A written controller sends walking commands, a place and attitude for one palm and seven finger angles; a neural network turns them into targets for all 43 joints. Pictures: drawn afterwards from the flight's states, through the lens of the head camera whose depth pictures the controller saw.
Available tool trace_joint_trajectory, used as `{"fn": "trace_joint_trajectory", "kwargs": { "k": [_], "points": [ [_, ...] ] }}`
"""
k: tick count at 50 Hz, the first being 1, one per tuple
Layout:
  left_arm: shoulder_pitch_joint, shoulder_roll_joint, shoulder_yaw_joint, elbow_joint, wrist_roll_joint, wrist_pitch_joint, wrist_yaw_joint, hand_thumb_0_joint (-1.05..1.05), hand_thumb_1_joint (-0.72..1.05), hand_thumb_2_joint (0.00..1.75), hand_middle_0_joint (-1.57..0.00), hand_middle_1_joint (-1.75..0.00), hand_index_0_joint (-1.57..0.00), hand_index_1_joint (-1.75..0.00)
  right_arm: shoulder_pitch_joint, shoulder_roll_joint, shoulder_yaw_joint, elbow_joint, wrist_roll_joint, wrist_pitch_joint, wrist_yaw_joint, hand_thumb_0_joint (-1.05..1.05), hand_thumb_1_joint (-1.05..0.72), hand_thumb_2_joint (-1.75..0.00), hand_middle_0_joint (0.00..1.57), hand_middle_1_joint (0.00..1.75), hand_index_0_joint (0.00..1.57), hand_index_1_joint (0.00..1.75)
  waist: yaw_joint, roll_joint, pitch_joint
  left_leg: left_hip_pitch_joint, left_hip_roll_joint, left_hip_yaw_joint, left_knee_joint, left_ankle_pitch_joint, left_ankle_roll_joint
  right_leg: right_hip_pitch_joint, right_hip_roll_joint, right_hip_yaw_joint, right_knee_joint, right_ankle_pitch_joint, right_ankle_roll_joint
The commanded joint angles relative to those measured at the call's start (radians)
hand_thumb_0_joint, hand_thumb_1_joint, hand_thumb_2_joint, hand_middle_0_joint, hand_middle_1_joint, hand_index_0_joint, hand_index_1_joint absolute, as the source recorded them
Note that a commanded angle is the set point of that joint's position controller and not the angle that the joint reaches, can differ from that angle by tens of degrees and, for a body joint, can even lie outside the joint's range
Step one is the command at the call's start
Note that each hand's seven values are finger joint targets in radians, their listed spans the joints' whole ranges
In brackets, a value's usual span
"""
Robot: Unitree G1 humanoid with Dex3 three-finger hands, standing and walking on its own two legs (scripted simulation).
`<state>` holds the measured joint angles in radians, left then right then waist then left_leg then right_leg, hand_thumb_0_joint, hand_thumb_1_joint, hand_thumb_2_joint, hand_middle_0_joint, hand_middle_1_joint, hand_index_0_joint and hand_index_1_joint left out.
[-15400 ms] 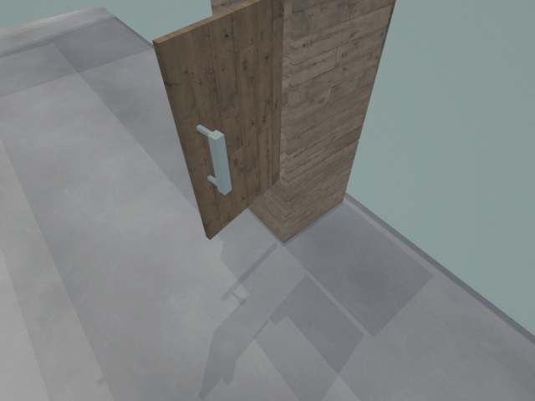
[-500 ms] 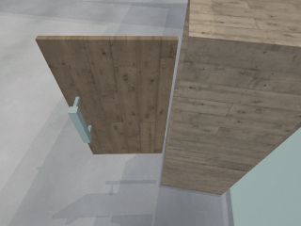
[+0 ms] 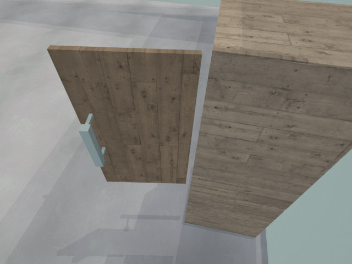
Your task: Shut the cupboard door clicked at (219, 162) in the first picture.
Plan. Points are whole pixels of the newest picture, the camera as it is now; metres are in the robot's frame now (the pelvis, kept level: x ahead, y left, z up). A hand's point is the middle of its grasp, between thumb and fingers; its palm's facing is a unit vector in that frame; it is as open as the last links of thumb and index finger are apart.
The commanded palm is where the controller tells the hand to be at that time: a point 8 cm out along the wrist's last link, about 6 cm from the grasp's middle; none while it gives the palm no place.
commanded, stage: come to a stop and stand still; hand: left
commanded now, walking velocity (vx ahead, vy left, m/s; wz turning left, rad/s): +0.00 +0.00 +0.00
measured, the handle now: (95, 141) +0.44 +0.28 -0.04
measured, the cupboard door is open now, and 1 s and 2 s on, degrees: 100 100 100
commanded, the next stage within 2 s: look again from close up in 0.02 s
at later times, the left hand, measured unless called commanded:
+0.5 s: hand out of the picture +0.00 +0.19 -0.17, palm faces +0.02 -0.97 -0.25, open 7.3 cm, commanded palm none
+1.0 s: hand out of the picture -0.01 +0.18 -0.18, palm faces +0.05 -0.97 -0.22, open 7.3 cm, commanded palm none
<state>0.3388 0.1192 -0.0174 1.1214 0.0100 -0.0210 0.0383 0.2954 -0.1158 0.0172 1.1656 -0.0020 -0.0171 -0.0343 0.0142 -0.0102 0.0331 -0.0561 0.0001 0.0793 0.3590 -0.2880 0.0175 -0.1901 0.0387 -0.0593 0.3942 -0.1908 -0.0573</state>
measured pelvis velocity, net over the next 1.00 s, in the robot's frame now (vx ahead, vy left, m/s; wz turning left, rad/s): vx -0.01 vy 0.01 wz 0.01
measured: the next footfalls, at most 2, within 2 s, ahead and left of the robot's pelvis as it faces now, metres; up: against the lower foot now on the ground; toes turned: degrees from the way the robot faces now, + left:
right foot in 1.84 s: +0.01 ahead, -0.10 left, +0.00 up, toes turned -3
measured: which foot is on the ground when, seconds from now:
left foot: down 0.00-1.00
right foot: down 0.00-1.00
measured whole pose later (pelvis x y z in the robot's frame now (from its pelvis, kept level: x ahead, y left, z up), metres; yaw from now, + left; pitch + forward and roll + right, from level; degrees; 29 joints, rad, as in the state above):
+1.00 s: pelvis -0.01 +0.01 -0.01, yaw +1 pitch +0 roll +1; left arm 0.29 0.13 0.01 1.09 0.02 -0.01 0.04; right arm 0.33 -0.16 0.01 1.10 -0.01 0.01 -0.02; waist 0.00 0.02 0.04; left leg -0.14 -0.03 0.08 0.47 -0.33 0.03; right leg -0.27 0.00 -0.06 0.52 -0.24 -0.04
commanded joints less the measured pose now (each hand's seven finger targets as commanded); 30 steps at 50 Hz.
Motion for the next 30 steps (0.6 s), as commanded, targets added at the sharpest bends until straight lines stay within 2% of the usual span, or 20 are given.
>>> {"fn": "trace_joint_trajectory", "kwargs": {
  "k": [1,5,6,7,8,9,10,12,13,15,19,20,24,25,30],
  "points": [
    [0.066,0.087,0.016,-0.030,-0.004,-0.012,0.004,0.00,0.90,0.90,-0.20,-0.30,-0.20,-0.30,0.096,-0.073,-0.008,-0.011,-0.005,-0.012,-0.010,0.00,-0.90,-0.90,0.20,0.30,0.20,0.30,-0.011,0.008,0.054,-0.108,0.097,-0.084,-0.070,0.086,0.011,0.017,-0.144,0.154,-0.073,0.117,-0.001],
    [0.071,0.083,0.017,-0.028,-0.004,-0.013,0.005,0.00,0.90,0.90,-0.20,-0.30,-0.20,-0.30,0.112,-0.062,-0.009,-0.010,-0.004,-0.014,-0.011,0.00,-0.90,-0.90,0.20,0.30,0.20,0.30,-0.010,0.001,0.055,-0.118,0.097,-0.082,-0.069,0.080,0.009,0.022,-0.143,0.151,-0.071,0.115,-0.003],
    [0.124,0.125,0.024,0.017,0.012,-0.033,0.043,0.00,0.90,0.90,-0.20,-0.30,-0.20,-0.30,-0.018,-0.122,-0.023,-0.082,0.000,-0.024,0.001,0.00,-0.90,-0.90,0.20,0.30,0.20,0.30,0.026,0.044,0.092,-0.207,0.104,-0.022,0.133,0.101,-0.021,0.008,-0.204,0.174,-0.001,0.575,0.063],
    [0.106,0.158,0.032,-0.023,0.004,-0.037,0.037,0.00,0.90,0.90,-0.20,-0.30,-0.20,-0.30,0.066,-0.062,-0.022,-0.117,-0.004,-0.008,-0.002,0.00,-0.90,-0.90,0.20,0.30,0.20,0.30,-0.034,0.065,-0.039,-0.176,0.057,-0.077,0.134,-0.054,-0.015,0.050,-0.247,0.255,-0.012,0.389,0.007],
    [0.062,0.141,0.024,-0.036,0.003,-0.040,0.028,0.00,0.90,0.90,-0.20,-0.30,-0.20,-0.30,0.108,-0.058,-0.021,-0.108,-0.004,-0.011,0.001,0.00,-0.90,-0.90,0.20,0.30,0.20,0.30,-0.051,0.076,-0.076,-0.146,0.066,-0.085,0.097,-0.045,-0.010,0.008,-0.230,0.233,-0.011,0.161,-0.033],
    [0.034,0.118,0.022,-0.046,0.003,-0.036,0.019,0.00,0.90,0.90,-0.20,-0.30,-0.20,-0.30,0.138,-0.059,-0.019,-0.107,-0.009,-0.015,0.003,0.00,-0.90,-0.90,0.20,0.30,0.20,0.30,-0.055,0.107,-0.064,-0.134,0.077,-0.097,0.070,0.012,0.000,-0.033,-0.190,0.196,-0.002,0.016,-0.038],
    [0.024,0.113,0.021,-0.046,0.001,-0.033,0.012,0.00,0.90,0.90,-0.20,-0.30,-0.20,-0.30,0.145,-0.053,-0.015,-0.108,-0.015,-0.021,0.003,0.00,-0.90,-0.90,0.20,0.30,0.20,0.30,-0.045,0.167,-0.066,-0.121,0.089,-0.097,0.049,0.059,0.011,-0.037,-0.161,0.170,0.019,0.023,-0.043],
    [0.018,0.091,0.016,-0.040,0.001,-0.026,0.005,0.00,0.90,0.90,-0.20,-0.30,-0.20,-0.30,0.138,-0.067,-0.012,-0.122,-0.012,-0.019,0.000,0.00,-0.90,-0.90,0.20,0.30,0.20,0.30,-0.037,0.054,0.041,-0.202,0.102,-0.118,0.019,0.033,0.022,-0.045,-0.141,0.160,0.010,-0.011,-0.031],
    [0.017,0.084,0.014,-0.036,0.000,-0.024,0.003,0.00,0.90,0.90,-0.20,-0.30,-0.20,-0.30,0.145,-0.072,-0.012,-0.125,-0.011,-0.020,0.000,0.00,-0.90,-0.90,0.20,0.30,0.20,0.30,-0.035,0.004,0.064,-0.213,0.100,-0.120,0.010,0.026,0.024,-0.048,-0.139,0.159,0.005,-0.018,-0.028],
    [0.010,0.085,0.014,-0.034,-0.002,-0.019,0.000,0.00,0.90,0.90,-0.20,-0.30,-0.20,-0.30,0.152,-0.072,-0.008,-0.121,-0.012,-0.020,0.000,0.00,-0.90,-0.90,0.20,0.30,0.20,0.30,-0.030,-0.002,0.095,-0.223,0.098,-0.122,-0.018,0.007,0.027,-0.057,-0.136,0.157,0.002,-0.041,-0.028],
    [0.013,0.089,0.016,-0.039,-0.005,-0.015,-0.001,0.00,0.90,0.90,-0.20,-0.30,-0.20,-0.30,0.153,-0.090,-0.002,-0.115,-0.013,-0.022,0.001,0.00,-0.90,-0.90,0.20,0.30,0.20,0.30,-0.025,-0.014,0.107,-0.225,0.092,-0.124,-0.035,0.001,0.027,-0.053,-0.133,0.165,0.002,-0.048,-0.023],
    [0.008,0.094,0.017,-0.040,-0.005,-0.014,-0.002,0.00,0.90,0.90,-0.20,-0.30,-0.20,-0.30,0.153,-0.085,0.000,-0.110,-0.014,-0.023,0.001,0.00,-0.90,-0.90,0.20,0.30,0.20,0.30,-0.022,0.016,0.108,-0.227,0.092,-0.125,-0.046,0.008,0.029,-0.045,-0.132,0.160,0.008,-0.033,-0.024],
    [0.008,0.097,0.018,-0.045,-0.007,-0.015,-0.001,0.00,0.90,0.90,-0.20,-0.30,-0.20,-0.30,0.153,-0.095,0.002,-0.097,-0.014,-0.027,0.001,0.00,-0.90,-0.90,0.20,0.30,0.20,0.30,-0.021,-0.021,0.068,-0.194,0.090,-0.117,-0.038,0.052,0.028,-0.016,-0.137,0.162,0.016,0.024,-0.021],
    [0.004,0.099,0.019,-0.044,-0.007,-0.015,-0.001,0.00,0.90,0.90,-0.20,-0.30,-0.20,-0.30,0.151,-0.089,0.002,-0.092,-0.013,-0.028,-0.001,0.00,-0.90,-0.90,0.20,0.30,0.20,0.30,-0.019,0.001,0.065,-0.188,0.091,-0.116,-0.043,0.070,0.028,-0.007,-0.137,0.157,0.023,0.051,-0.022],
    [-0.001,0.102,0.021,-0.038,-0.007,-0.013,0.000,0.00,0.90,0.90,-0.20,-0.30,-0.20,-0.30,0.142,-0.087,0.004,-0.071,-0.013,-0.028,-0.003,0.00,-0.90,-0.90,0.20,0.30,0.20,0.30,-0.016,0.013,0.055,-0.171,0.098,-0.111,-0.047,0.113,0.026,0.013,-0.140,0.148,0.034,0.105,-0.019]
  ]
}}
